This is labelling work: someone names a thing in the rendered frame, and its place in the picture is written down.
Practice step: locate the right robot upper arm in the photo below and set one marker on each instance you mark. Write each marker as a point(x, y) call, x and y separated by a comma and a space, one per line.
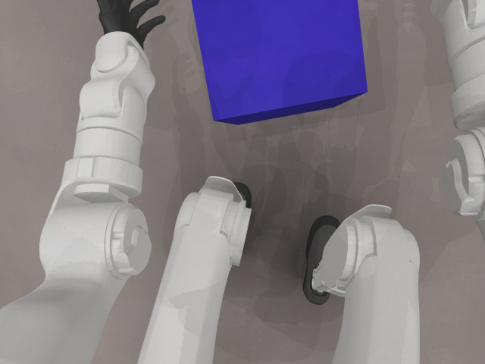
point(464, 176)

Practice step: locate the left robot foot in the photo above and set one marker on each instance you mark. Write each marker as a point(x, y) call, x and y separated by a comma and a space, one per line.
point(245, 193)

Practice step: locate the robot left forearm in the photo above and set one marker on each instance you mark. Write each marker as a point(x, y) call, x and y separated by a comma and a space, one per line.
point(105, 165)

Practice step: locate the left robot shin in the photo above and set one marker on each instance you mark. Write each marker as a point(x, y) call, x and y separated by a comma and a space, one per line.
point(189, 204)

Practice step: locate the robot left hand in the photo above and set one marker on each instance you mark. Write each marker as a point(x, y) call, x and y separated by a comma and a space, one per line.
point(114, 16)

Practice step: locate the robot right forearm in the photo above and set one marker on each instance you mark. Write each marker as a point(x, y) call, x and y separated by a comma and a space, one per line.
point(463, 24)

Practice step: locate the carton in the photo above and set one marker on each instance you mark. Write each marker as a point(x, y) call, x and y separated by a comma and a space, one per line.
point(267, 59)

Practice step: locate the left robot upper arm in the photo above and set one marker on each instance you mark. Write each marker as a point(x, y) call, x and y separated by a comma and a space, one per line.
point(88, 252)

